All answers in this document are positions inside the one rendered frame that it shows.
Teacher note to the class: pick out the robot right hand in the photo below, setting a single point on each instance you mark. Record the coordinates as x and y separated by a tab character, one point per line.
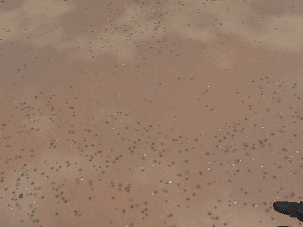
289	208

